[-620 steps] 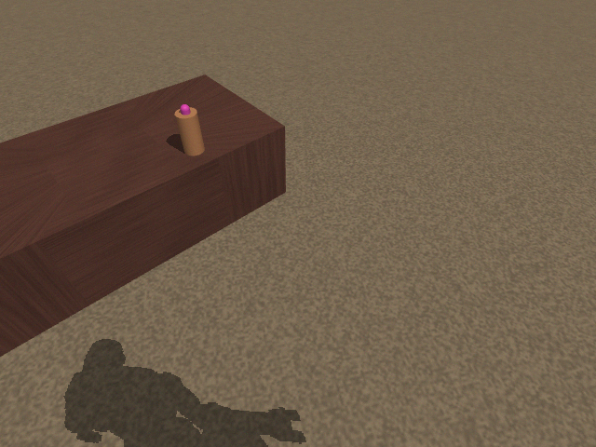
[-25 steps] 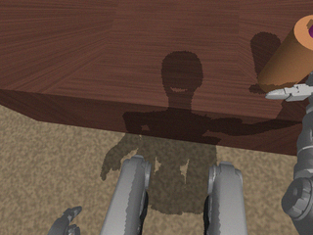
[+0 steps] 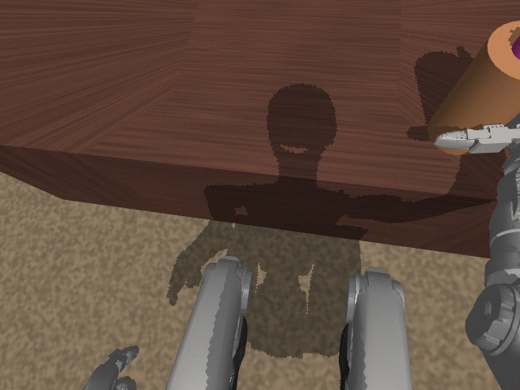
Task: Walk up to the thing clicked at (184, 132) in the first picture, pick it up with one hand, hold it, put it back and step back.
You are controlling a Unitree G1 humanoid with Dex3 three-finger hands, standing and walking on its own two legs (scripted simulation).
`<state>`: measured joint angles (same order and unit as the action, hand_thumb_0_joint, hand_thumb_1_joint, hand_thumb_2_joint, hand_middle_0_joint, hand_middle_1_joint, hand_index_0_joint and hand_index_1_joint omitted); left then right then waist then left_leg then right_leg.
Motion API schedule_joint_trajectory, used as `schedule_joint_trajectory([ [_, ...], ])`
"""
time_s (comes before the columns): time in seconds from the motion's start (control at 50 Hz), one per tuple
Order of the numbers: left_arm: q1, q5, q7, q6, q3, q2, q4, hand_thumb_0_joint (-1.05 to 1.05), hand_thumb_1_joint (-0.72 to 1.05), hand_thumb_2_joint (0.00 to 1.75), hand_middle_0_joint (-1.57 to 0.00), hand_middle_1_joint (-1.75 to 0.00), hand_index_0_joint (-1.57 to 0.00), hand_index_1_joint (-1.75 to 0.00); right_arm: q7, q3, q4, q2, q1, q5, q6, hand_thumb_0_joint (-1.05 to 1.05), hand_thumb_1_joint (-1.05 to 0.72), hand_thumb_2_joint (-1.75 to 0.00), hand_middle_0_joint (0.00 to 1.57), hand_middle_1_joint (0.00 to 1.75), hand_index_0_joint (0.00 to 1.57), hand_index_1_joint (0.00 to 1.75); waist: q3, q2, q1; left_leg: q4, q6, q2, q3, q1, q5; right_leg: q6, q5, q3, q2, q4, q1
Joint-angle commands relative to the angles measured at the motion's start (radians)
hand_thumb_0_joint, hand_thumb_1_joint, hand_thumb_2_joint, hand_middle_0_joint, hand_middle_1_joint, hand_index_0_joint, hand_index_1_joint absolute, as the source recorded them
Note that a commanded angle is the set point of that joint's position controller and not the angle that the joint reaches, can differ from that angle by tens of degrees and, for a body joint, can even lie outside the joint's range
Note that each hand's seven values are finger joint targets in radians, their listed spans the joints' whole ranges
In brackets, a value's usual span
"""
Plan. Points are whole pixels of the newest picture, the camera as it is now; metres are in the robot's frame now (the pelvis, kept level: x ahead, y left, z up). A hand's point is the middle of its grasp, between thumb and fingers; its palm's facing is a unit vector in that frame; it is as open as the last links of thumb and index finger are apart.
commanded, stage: close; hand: right
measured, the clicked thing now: (492, 90) +0.52 -0.25 +0.05
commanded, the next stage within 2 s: settle in 0.40 s
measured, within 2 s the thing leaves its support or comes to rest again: leaves its support in 0.74 s
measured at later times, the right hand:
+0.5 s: hand (480, 111) +0.51 -0.24 +0.03, palm faces +0.22 +0.98 +0.00, open 10.9 cm
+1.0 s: hand (511, 77) +0.51 -0.25 +0.09, palm faces +0.23 +0.97 -0.02, open 11.3 cm
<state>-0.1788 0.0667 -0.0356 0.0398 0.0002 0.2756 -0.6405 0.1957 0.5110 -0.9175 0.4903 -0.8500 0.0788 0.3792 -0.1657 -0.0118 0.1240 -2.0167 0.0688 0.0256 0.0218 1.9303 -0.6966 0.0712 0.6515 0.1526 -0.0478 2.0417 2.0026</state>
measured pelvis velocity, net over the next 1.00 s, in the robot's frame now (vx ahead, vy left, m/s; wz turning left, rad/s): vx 0.01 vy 0.00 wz -0.01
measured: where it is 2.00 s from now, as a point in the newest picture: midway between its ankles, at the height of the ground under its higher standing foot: (288, 380)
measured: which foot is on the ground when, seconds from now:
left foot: down 0.00-1.00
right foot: down 0.00-1.00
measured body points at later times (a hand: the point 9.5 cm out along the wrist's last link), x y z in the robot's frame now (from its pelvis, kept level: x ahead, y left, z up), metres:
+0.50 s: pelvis +0.00 +0.00 +0.01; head +0.20 -0.04 +0.41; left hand +0.10 +0.27 -0.11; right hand +0.49 -0.30 +0.03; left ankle +0.08 +0.15 -0.41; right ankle +0.08 -0.15 -0.41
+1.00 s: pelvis +0.01 +0.00 +0.05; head +0.19 -0.03 +0.45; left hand +0.12 +0.27 -0.08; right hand +0.49 -0.30 +0.09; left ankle +0.08 +0.15 -0.41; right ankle +0.08 -0.15 -0.41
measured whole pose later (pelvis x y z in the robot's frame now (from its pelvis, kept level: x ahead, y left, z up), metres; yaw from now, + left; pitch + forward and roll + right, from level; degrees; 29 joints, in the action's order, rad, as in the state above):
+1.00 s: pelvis +0.01 +0.00 +0.05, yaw -1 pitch +34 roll +4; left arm -0.17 0.04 -0.01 0.05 0.00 0.26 -0.63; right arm 0.11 0.46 -0.81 0.44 -0.79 0.09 0.32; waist -0.19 -0.03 0.11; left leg -1.87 0.06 0.01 0.01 1.78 -0.68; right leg 0.07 0.64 0.14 -0.06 1.89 1.85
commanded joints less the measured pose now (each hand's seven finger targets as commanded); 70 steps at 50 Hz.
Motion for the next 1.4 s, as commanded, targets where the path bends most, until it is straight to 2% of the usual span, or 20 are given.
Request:
schedule_joint_trajectory([
  [0.0,-0.142,-0.003,0.016,-0.017,-0.07,0.194,0.066,0.0,0.91,0.9,-0.19,-0.3,-0.19,-0.3,-0.017,-0.006,0.231,0.228,-0.373,0.008,0.075,0.0,0.17,-0.25,0.75,0.46,0.72,0.46,-0.641,-0.162,0.008,0.252,-0.101,0.009,-0.1,-0.31,0.194,-0.089,-0.13,-0.107,0.004,-0.243,-0.5],
  [0.04,-0.145,-0.002,0.015,-0.018,-0.071,0.189,0.067,0.0,0.9,0.9,-0.19,-0.3,-0.19,-0.3,-0.027,-0.014,0.228,0.214,-0.367,0.003,0.073,0.0,0.16,-0.28,0.78,0.49,0.75,0.49,-0.651,-0.15,0.012,0.257,-0.099,0.008,-0.098,-0.326,0.196,-0.091,-0.129,-0.109,0.004,-0.238,-0.489],
  [0.1,-0.146,-0.005,0.019,-0.016,-0.068,0.196,0.059,0.0,0.91,0.9,-0.19,-0.3,-0.19,-0.3,-0.036,0.009,0.253,0.254,-0.352,0.004,0.071,0.0,0.08,-0.37,0.95,0.62,0.92,0.62,-0.664,-0.171,-0.003,0.255,-0.101,0.007,-0.099,-0.328,0.209,-0.087,-0.148,-0.109,0.004,-0.249,-0.522],
  [0.16,-0.156,-0.005,0.02,-0.01,-0.073,0.19,0.056,0.0,0.91,0.9,-0.19,-0.3,-0.19,-0.3,-0.045,0.004,0.272,0.227,-0.336,0.01,0.067,0.0,-0.02,-0.46,1.02,0.71,0.99,0.71,-0.687,-0.15,0.004,0.256,-0.1,0.008,-0.101,-0.358,0.257,-0.088,-0.195,-0.104,0.001,-0.244,-0.538],
  [0.2,-0.149,-0.005,0.02,-0.012,-0.071,0.188,0.056,0.0,0.9,0.9,-0.19,-0.3,-0.19,-0.3,-0.049,-0.002,0.233,0.203,-0.334,0.01,0.063,0.0,-0.11,-0.53,1.08,0.78,1.05,0.78,-0.641,-0.138,0.018,0.257,-0.1,0.008,-0.102,-0.332,0.234,-0.089,-0.172,-0.102,0.003,-0.25,-0.507],
  [0.22,-0.148,-0.005,0.021,-0.01,-0.071,0.192,0.057,0.0,0.9,0.9,-0.19,-0.3,-0.19,-0.3,-0.052,0.013,0.244,0.231,-0.336,0.011,0.067,0.0,-0.16,-0.58,1.11,0.82,1.08,0.82,-0.629,-0.144,0.009,0.259,-0.102,0.01,-0.1,-0.325,0.221,-0.089,-0.158,-0.104,0.003,-0.254,-0.496],
  [0.28,-0.142,-0.006,0.021,-0.014,-0.073,0.187,0.061,0.0,0.91,0.89,-0.19,-0.3,-0.19,-0.3,-0.055,-0.019,0.24,0.174,-0.326,0.016,0.073,0.0,-0.22,-0.71,1.14,0.92,1.12,0.93,-0.607,-0.125,0.018,0.268,-0.101,0.008,-0.101,-0.316,0.212,-0.092,-0.143,-0.102,0.004,-0.255,-0.49],
  [0.34,-0.15,-0.002,0.019,-0.012,-0.074,0.182,0.048,0.0,0.92,0.88,-0.19,-0.3,-0.19,-0.29,-0.058,-0.004,0.236,0.207,-0.288,0.01,0.081,0.0,-0.26,-0.82,1.2,1.02,1.18,1.03,-0.623,-0.117,0.001,0.279,-0.099,0.007,-0.09,-0.362,0.216,-0.095,-0.143,-0.113,0.006,-0.247,-0.469],
  [0.48,-0.128,0.0,0.019,-0.017,-0.073,0.185,0.061,0.0,0.92,0.88,-0.19,-0.3,-0.19,-0.29,-0.066,-0.016,0.245,0.166,-0.286,0.012,0.098,0.0,-0.33,-1.0,1.29,1.19,1.28,1.19,-0.627,-0.138,0.004,0.252,-0.104,0.007,-0.102,-0.309,0.217,-0.088,-0.156,-0.102,0.004,-0.252,-0.511],
  [0.52,-0.151,0.003,0.018,-0.012,-0.075,0.185,0.031,0.0,0.92,0.89,-0.2,-0.3,-0.2,-0.3,-0.063,-0.025,0.221,0.17,-0.272,0.002,0.096,0.0,-0.27,-1.16,1.24,1.29,1.27,1.29,-0.603,-0.154,0.007,0.25,-0.105,0.005,-0.102,-0.305,0.214,-0.087,-0.152,-0.102,0.005,-0.254,-0.499],
  [0.56,-0.131,-0.001,0.017,-0.011,-0.073,0.185,0.076,0.0,0.92,0.89,-0.2,-0.3,-0.2,-0.29,-0.065,-0.018,0.306,0.196,-0.309,0.0,0.098,0.0,-0.26,-1.2,1.25,1.33,1.27,1.33,-0.69,-0.146,-0.006,0.259,-0.103,0.005,-0.095,-0.358,0.237,-0.088,-0.175,-0.107,0.005,-0.254,-0.527],
  [0.62,-0.134,-0.005,0.023,-0.009,-0.078,0.187,0.065,0.0,0.92,0.89,-0.2,-0.3,-0.2,-0.3,-0.066,-0.027,0.309,0.181,-0.311,0.007,0.082,0.0,-0.27,-1.27,1.26,1.37,1.29,1.37,-0.684,-0.144,0.005,0.283,-0.101,0.004,-0.095,-0.373,0.211,-0.088,-0.142,-0.11,0.005,-0.27,-0.531],
  [0.76,-0.131,-0.018,0.038,-0.01,-0.077,0.18,0.071,0.0,0.92,0.89,-0.19,-0.3,-0.2,-0.29,-0.091,-0.016,0.395,0.209,-0.34,0.02,0.05,0.0,-0.21,-1.26,1.3,1.4,1.34,1.4,-0.724,-0.151,-0.009,0.328,-0.102,0.005,-0.088,-0.434,0.225,-0.086,-0.158,-0.112,0.005,-0.314,-0.594],
  [0.94,-0.138,-0.03,0.05,-0.013,-0.072,0.168,0.059,0.0,0.91,0.89,-0.19,-0.3,-0.2,-0.3,-0.086,-0.046,0.277,0.164,-0.252,0.022,0.005,0.0,-0.15,-1.26,1.32,1.41,1.36,1.42,-0.565,-0.102,0.016,0.412,-0.098,0.004,-0.082,-0.46,0.218,-0.096,-0.142,-0.108,0.004,-0.376,-0.565],
  [0.96,-0.133,-0.032,0.048,-0.014,-0.071,0.166,0.065,0.0,0.91,0.89,-0.2,-0.3,-0.2,-0.3,-0.083,-0.031,0.278,0.171,-0.236,0.03,0.002,0.0,-0.13,-1.27,1.31,1.42,1.36,1.42,-0.567,-0.093,0.001,0.419,-0.098,0.006,-0.081,-0.465,0.22,-0.098,-0.146,-0.107,0.004,-0.38,-0.571],
  [1.16,-0.141,-0.035,0.048,-0.024,-0.071,0.16,0.086,0.0,0.91,0.89,-0.19,-0.3,-0.19,-0.29,-0.071,-0.011,0.364,0.211,-0.31,0.042,0.031,0.0,-0.12,-1.26,1.28,1.4,1.32,1.4,-0.656,-0.133,-0.008,0.47,-0.1,0.005,-0.071,-0.552,0.287,-0.095,-0.219,-0.108,-0.002,-0.435,-0.71],
  [1.22,-0.145,-0.03,0.048,-0.024,-0.072,0.163,0.073,0.0,0.9,0.89,-0.19,-0.3,-0.19,-0.3,-0.073,-0.037,0.348,0.186,-0.306,0.031,0.039,0.0,-0.15,-1.27,1.28,1.41,1.32,1.41,-0.626,-0.177,0.0,0.468,-0.106,0.002,-0.079,-0.529,0.281,-0.086,-0.223,-0.096,-0.001,-0.47,-0.742],
  [1.26,-0.149,-0.031,0.049,-0.022,-0.073,0.171,0.079,0.0,0.91,0.89,-0.19,-0.3,-0.19,-0.29,-0.079,-0.021,0.321,0.216,-0.291,0.018,0.038,0.0,-0.16,-1.27,1.27,1.41,1.32,1.41,-0.626,-0.182,-0.008,0.474,-0.108,0.003,-0.081,-0.52,0.278,-0.083,-0.232,-0.092,-0.003,-0.484,-0.777],
  [1.32,-0.15,-0.028,0.047,-0.019,-0.073,0.169,0.076,0.0,0.91,0.89,-0.19,-0.3,-0.19,-0.29,-0.075,-0.037,0.324,0.179,-0.289,0.025,0.041,0.0,-0.15,-1.3,1.29,1.43,1.34,1.43,-0.632,-0.174,0.0,0.486,-0.104,0.0,-0.081,-0.542,0.305,-0.083,-0.258,-0.09,-0.002,-0.487,-0.794],
  [1.38,-0.152,-0.033,0.046,-0.021,-0.071,0.167,0.085,0.0,0.9,0.89,-0.19,-0.3,-0.19,-0.29,-0.073,-0.016,0.31,0.2,-0.266,0.033,0.03,0.0,-0.13,-1.33,1.28,1.46,1.33,1.46,-0.625,-0.14,-0.006,0.519,-0.099,0.001,-0.074,-0.59,0.321,-0.09,-0.263,-0.1,-0.002,-0.493,-0.781],
])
